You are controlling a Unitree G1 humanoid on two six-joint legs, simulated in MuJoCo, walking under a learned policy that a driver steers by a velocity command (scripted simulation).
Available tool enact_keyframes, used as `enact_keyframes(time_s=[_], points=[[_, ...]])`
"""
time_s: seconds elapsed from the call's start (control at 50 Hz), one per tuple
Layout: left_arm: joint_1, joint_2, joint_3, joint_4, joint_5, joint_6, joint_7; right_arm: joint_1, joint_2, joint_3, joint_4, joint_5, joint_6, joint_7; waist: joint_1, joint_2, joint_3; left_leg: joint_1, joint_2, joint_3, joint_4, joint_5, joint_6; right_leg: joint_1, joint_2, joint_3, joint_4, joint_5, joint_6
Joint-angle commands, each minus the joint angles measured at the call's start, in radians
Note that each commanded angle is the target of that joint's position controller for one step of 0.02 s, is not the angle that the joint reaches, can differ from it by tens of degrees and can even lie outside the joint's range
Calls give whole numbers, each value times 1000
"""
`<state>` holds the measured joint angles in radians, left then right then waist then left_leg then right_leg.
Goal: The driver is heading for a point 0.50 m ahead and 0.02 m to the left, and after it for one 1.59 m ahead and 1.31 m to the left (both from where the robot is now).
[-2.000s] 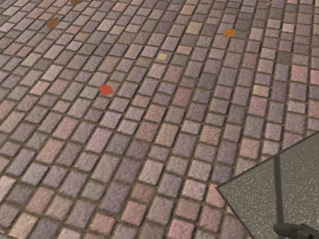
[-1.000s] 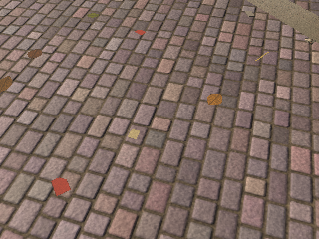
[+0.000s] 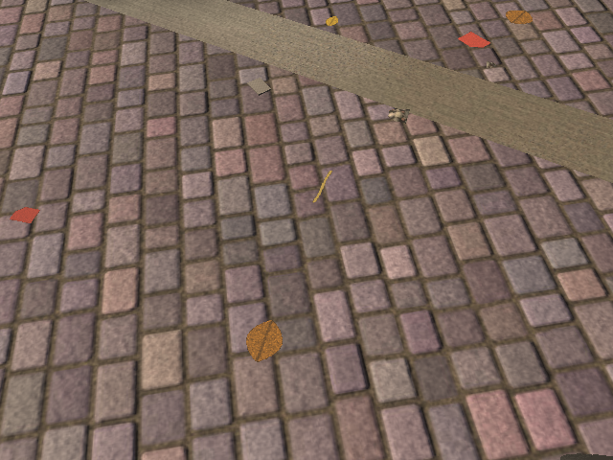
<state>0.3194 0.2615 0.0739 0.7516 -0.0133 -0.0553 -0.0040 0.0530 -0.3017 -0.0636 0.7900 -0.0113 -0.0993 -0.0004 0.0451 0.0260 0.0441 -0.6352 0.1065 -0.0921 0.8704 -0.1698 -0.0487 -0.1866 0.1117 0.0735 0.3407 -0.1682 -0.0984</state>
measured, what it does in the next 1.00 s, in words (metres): walks ahead: left foot, then right foot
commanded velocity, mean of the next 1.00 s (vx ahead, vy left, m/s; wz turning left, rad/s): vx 0.34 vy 0.00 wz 0.04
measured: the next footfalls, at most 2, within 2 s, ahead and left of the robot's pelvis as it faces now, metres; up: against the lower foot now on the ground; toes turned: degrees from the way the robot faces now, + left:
left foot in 0.22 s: +0.32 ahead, +0.15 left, +0.00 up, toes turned -7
right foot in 0.68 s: +0.54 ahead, -0.11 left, +0.00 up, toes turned -1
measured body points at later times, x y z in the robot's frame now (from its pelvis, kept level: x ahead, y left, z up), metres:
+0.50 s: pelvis +0.28 +0.05 +0.00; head +0.31 +0.06 +0.45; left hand +0.47 +0.29 -0.10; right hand +0.27 -0.22 -0.13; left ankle +0.28 +0.15 -0.75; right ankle +0.34 -0.12 -0.69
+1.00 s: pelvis +0.42 +0.00 -0.01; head +0.46 +0.01 +0.44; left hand +0.54 +0.29 -0.11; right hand +0.57 -0.28 -0.12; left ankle +0.44 +0.14 -0.70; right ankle +0.50 -0.11 -0.75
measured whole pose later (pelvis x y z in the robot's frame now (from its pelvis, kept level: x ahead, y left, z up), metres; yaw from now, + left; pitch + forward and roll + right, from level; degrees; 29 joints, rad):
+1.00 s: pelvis +0.42 +0.00 -0.01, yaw +7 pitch +1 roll -1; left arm 0.12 0.27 0.06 0.75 0.02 -0.02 0.03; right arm 0.20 -0.31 -0.08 0.74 0.01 0.06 -0.02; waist 0.00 0.02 0.05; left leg -0.52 0.07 0.01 0.90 -0.35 -0.06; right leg -0.32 -0.04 -0.15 0.41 -0.12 -0.02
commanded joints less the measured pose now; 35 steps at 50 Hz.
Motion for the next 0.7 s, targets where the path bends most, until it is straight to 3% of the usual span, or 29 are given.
enact_keyframes(time_s=[0.02, 0.08, 0.14, 0.18, 0.2, 0.22, 0.24, 0.26, 0.28, 0.3, 0.32, 0.34, 0.38, 0.42, 0.48, 0.54, 0.6, 0.64, 0.66, 0.68, 0.7], points=[[-12, 183, 49, -72, -5, -10, 18, -64, -43, -5, -69, 2, -5, 2, -2, -88, -40, 84, -58, 41, -211, 200, -20, -63, -196, 168, -117, 155, -138], [32, 173, 47, -49, -7, -8, 18, -121, -48, -1, -93, 15, -14, 13, 29, -117, -37, 129, -79, 41, -316, 291, -8, -40, -215, 193, -97, 87, -114], [70, 152, 39, -24, -5, -4, 21, -137, -75, -7, -106, 14, -29, 29, 37, -127, -33, 117, -77, 29, -376, 237, 25, 71, -264, 251, -26, 93, -107], [69, 160, 41, -17, 0, 3, 24, -105, -95, -14, -103, 14, -39, 33, 15, -154, -31, 147, -85, 45, -394, 143, 57, 123, -290, 284, 22, 169, -96], [56, 158, 39, -18, 0, 7, 24, -47, -106, -21, -88, 12, -44, 31, -20, -164, -48, 223, -101, 69, -428, 126, 81, 132, -276, 279, 72, 265, -83], [45, 134, 30, -25, 3, 7, 22, 58, -137, -37, -61, 4, -49, 26, -70, -151, -118, 380, -89, 62, -435, 143, 118, 114, -225, 244, 196, 374, -57], [37, 101, 12, -46, 16, 6, 21, 218, -187, -50, -42, -7, -50, 21, -141, -67, -258, 634, 54, -89, -401, 155, 186, -10, -166, 177, 456, 258, -20], [182, 41, -4, -47, -12, -7, 19, 345, -264, -77, 8, -7, -36, 27, -101, 250, -375, 976, 252, -529, -476, -57, 356, -386, -11, 70, 806, -204, 65], [166, 110, 1, -35, -21, -14, 21, 350, -172, -54, 15, 29, -32, 36, -123, 215, -327, 980, 281, -687, -572, -294, 351, -545, -40, 124, 932, -404, 67], [53, 164, 15, -51, -26, -17, 19, 290, -116, -37, 1, 33, -26, 33, -138, 112, -180, 860, 247, -555, -589, -326, 306, -602, -86, 125, 969, -326, 62], [-30, 154, 11, -70, -11, -18, 21, 228, -94, -26, -15, 18, -17, 32, -123, 20, -104, 730, 195, -422, -606, -237, 267, -577, -131, 74, 937, -256, 57], [-60, 142, 12, -86, 0, -23, 17, 193, -84, -20, -14, 8, -12, 30, -96, 29, -51, 631, 175, -363, -629, -137, 279, -565, -161, 56, 878, -200, 62], [-41, 118, 12, -81, 4, -22, 11, 177, -57, -9, -11, 2, -15, 27, -61, 68, -51, 543, 119, -257, -665, 7, 267, -476, -204, 36, 787, -151, 67], [-47, 84, 3, -86, 4, -17, 9, 195, -81, -13, 3, 13, -18, 23, -54, 73, -50, 517, 114, -194, -694, 101, 281, -472, -217, 6, 702, -139, 81], [-146, 57, -12, -120, 15, -21, 9, 216, -122, -23, 18, 20, -10, 13, -73, 45, -28, 492, 100, -110, -715, 273, 281, -464, -219, -26, 507, -19, 105], [-217, 41, -18, -133, 17, -32, 2, 260, -134, -24, 42, 27, 11, 4, -91, 53, -46, 465, 42, -14, -655, 514, 237, -334, -152, -62, 312, 154, 121], [-274, 60, -11, -148, 14, -37, -6, 307, -139, -26, 63, 37, 34, -5, -102, 70, -58, 506, 46, -42, -579, 501, 211, -278, -107, -44, 209, 220, 116], [-251, 97, 4, -146, 19, -39, -6, 284, -152, -32, 53, 42, 46, -13, -69, 85, -74, 524, 56, -95, -503, 450, 181, -214, -102, -19, 140, 206, 94], [-194, 114, 13, -127, 24, -42, -3, 254, -150, -32, 41, 44, 49, -17, -31, 81, -97, 507, 38, -99, -439, 432, 157, -123, -103, -24, 88, 257, 75], [-131, 153, 27, -111, 35, -44, 6, 252, -125, -26, 28, 39, 47, -17, -5, 53, -143, 456, -15, -82, -334, 381, 121, 17, -147, -13, 57, 394, 44], [-20, 225, 42, -108, 57, -40, 21, 236, -64, -6, -15, 13, 42, -16, 33, -84, -274, 292, -96, -32, -75, 70, 73, 269, -345, 142, 132, 769, -24]])
Keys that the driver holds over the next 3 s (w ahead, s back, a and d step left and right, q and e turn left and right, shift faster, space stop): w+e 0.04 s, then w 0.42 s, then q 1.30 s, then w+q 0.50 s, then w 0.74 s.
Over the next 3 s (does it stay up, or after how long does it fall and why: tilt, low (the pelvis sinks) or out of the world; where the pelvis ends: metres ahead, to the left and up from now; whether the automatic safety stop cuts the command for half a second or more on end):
stays up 0.73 0.49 -0.03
